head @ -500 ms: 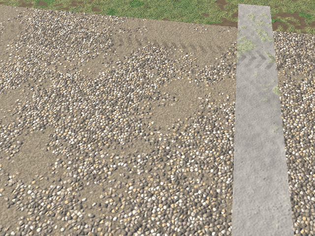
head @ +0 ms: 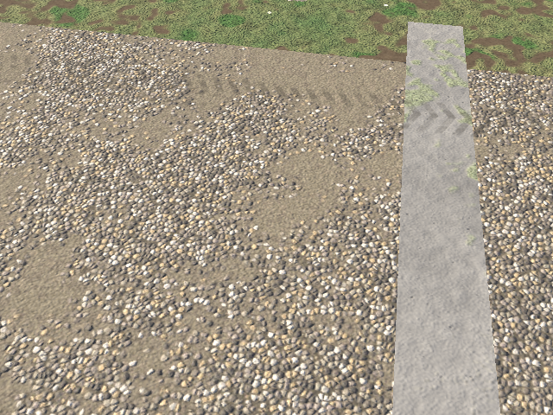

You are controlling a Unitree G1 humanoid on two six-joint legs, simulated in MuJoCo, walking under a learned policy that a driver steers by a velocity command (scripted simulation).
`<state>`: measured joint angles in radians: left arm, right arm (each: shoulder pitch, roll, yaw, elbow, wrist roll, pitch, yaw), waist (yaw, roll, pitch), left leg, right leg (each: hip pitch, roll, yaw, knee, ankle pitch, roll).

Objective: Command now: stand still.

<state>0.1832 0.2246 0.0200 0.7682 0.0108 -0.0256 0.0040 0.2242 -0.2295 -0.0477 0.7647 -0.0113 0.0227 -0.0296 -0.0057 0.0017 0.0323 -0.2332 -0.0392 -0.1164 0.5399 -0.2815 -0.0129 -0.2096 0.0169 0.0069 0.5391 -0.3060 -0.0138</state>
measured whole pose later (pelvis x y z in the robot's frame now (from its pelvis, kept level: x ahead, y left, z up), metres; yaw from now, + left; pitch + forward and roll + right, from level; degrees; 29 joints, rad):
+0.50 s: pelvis +0.02 +0.00 +0.01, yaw +0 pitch -1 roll +0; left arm 0.28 0.25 0.03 0.92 -0.01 -0.04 0.02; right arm 0.27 -0.24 -0.06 0.90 0.02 -0.03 -0.03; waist 0.02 -0.01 0.00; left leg -0.32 0.00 -0.02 0.78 -0.45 0.01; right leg -0.15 0.02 0.00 0.47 -0.31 -0.05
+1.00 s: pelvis +0.20 +0.04 +0.01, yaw -1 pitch +2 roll +1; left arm 0.04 0.27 0.03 0.81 -0.02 -0.08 -0.03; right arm 0.46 -0.21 -0.02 0.98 0.01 -0.08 -0.01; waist -0.08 -0.05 0.02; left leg 0.11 -0.05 0.02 0.14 -0.28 0.04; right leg -0.66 -0.08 0.00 0.62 0.05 0.00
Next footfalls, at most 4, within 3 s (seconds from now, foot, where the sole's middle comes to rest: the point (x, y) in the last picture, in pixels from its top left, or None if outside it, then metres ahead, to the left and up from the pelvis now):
0.64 left None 0.11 0.14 -0.77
1.12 right None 0.48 -0.09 -0.77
1.66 left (240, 317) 0.78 0.13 -0.77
2.18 right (359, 264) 0.95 -0.21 -0.77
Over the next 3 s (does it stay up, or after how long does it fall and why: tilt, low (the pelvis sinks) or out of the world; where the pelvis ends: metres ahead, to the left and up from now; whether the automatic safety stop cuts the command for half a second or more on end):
stays up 1.02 -0.13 0.00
